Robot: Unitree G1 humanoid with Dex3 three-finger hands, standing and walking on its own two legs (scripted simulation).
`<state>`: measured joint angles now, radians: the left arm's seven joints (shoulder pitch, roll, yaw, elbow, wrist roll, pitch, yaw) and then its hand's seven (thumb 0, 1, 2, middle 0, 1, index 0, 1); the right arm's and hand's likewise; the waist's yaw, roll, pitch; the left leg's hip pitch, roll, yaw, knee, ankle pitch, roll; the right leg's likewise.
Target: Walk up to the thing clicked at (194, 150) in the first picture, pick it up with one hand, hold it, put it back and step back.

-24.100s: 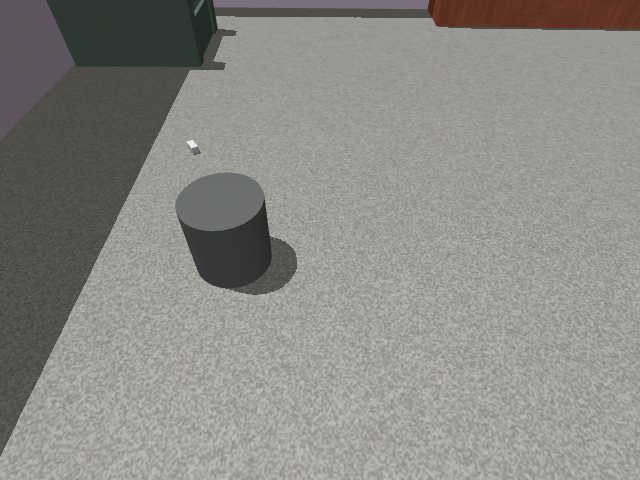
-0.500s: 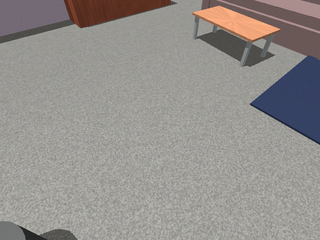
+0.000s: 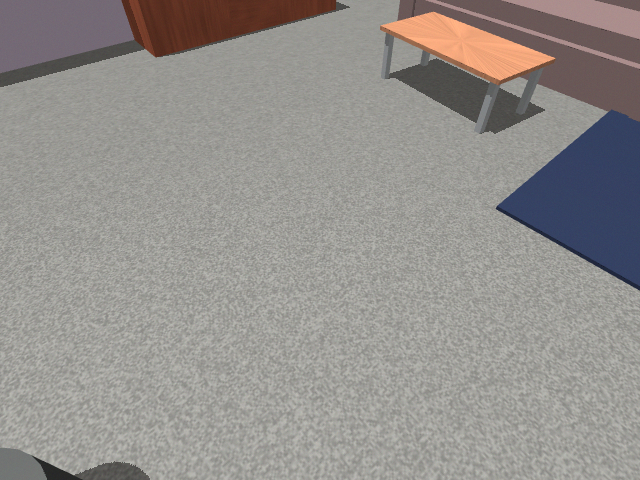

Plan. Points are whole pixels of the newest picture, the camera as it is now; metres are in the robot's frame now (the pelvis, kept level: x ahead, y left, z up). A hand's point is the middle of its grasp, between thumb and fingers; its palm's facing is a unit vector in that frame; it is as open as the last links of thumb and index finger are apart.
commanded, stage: stand
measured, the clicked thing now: out of the picture +0.45 +1.48 -0.76
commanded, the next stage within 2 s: walk up in 0.48 s
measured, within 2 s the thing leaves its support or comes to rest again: neither
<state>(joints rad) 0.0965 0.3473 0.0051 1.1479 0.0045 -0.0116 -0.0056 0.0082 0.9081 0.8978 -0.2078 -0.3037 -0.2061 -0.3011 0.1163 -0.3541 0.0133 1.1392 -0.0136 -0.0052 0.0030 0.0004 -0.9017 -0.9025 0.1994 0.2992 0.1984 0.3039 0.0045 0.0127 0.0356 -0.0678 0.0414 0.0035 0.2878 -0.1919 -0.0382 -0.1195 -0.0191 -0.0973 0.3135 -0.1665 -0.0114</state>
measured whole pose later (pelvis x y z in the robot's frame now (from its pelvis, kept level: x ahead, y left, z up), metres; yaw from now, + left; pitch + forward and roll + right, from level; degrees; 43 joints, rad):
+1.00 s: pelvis +0.13 +0.04 -0.01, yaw +0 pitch -3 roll +2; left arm 0.24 0.45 0.07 0.98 0.02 -0.02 -0.09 0.01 0.91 0.90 -0.20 -0.30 -0.20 -0.30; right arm 0.32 -0.41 -0.07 0.94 -0.03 -0.07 0.05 0.00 -0.90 -0.90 0.20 0.30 0.20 0.30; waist -0.02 -0.05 0.07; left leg -0.09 0.04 0.10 0.44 -0.30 0.00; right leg -0.46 -0.07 0.02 0.83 -0.33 0.00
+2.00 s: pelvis +0.55 -0.02 -0.03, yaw +11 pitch -1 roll +1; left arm 0.05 0.42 0.07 0.73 0.02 -0.04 -0.09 0.01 0.91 0.90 -0.21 -0.30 -0.21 -0.30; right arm 0.45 -0.41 -0.03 0.87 -0.01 -0.01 0.03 0.00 -0.90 -0.90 0.21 0.30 0.20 0.30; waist -0.05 -0.02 0.09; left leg -0.20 0.03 -0.12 0.65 -0.42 -0.01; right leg -0.38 -0.03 0.02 0.59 -0.20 -0.01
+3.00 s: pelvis +0.82 -0.09 -0.04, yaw +61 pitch -1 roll +2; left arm 0.20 0.45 0.06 0.73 0.03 -0.02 0.02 0.01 0.90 0.90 -0.21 -0.30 -0.21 -0.30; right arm 0.23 -0.48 -0.12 0.70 -0.05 0.08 0.08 0.00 -0.90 -0.90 0.20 0.30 0.20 0.30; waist 0.00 0.04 0.16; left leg -0.50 0.03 -0.05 1.04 -0.46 -0.03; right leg -0.43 -0.25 -0.17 0.78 -0.31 0.03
